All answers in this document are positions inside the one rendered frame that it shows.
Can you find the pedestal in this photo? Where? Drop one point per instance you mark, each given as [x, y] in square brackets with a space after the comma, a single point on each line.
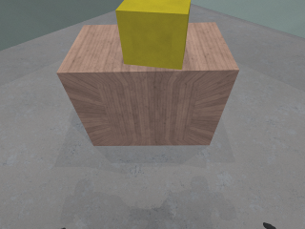
[130, 105]

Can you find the carton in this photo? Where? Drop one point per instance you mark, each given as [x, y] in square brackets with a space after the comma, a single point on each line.
[153, 33]

